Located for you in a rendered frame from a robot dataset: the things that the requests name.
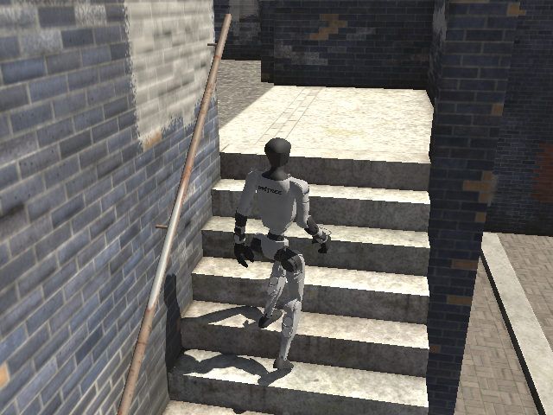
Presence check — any right robot upper arm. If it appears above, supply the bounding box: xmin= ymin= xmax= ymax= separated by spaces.
xmin=289 ymin=178 xmax=311 ymax=228

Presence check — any right robot forearm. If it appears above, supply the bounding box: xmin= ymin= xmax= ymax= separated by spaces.
xmin=304 ymin=216 xmax=327 ymax=244

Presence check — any robot left hand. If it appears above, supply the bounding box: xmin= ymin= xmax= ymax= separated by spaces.
xmin=234 ymin=242 xmax=254 ymax=268

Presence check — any robot left shin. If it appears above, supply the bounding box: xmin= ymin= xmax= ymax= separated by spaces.
xmin=263 ymin=262 xmax=286 ymax=318

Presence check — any robot left foot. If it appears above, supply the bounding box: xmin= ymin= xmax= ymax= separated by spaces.
xmin=258 ymin=310 xmax=283 ymax=329

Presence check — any left robot forearm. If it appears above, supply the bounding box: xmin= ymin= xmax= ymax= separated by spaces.
xmin=233 ymin=210 xmax=247 ymax=244

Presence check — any left robot upper arm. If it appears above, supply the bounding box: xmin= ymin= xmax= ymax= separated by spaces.
xmin=237 ymin=171 xmax=263 ymax=216

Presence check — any robot right hand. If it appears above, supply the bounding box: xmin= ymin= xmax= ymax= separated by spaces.
xmin=312 ymin=235 xmax=331 ymax=253

